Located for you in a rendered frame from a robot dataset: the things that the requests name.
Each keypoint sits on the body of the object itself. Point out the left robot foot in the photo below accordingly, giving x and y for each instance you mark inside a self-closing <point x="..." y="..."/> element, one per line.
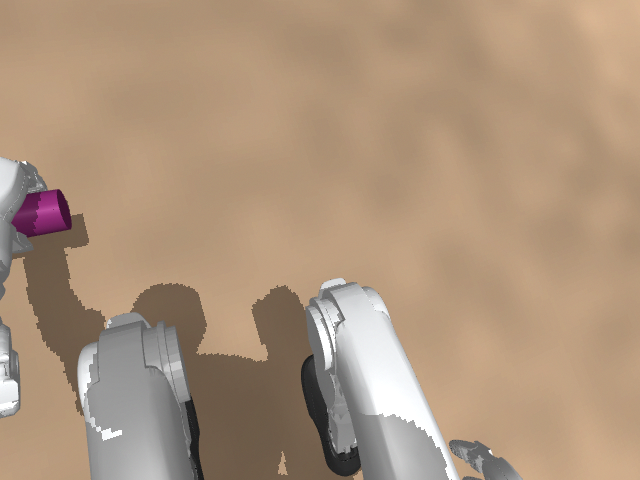
<point x="194" y="446"/>

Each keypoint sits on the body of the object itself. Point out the right robot hand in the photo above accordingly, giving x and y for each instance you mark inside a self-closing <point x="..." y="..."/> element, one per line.
<point x="481" y="459"/>

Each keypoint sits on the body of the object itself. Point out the can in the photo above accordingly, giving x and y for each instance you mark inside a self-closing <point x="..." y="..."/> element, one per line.
<point x="43" y="213"/>

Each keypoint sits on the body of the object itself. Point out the right robot foot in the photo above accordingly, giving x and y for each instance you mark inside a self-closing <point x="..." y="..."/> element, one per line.
<point x="341" y="464"/>

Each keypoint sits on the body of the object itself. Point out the left robot arm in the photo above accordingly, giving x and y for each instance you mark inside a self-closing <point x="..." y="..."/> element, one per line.
<point x="10" y="396"/>

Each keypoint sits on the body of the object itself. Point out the left robot hand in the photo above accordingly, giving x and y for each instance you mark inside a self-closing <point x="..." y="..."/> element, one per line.
<point x="17" y="179"/>

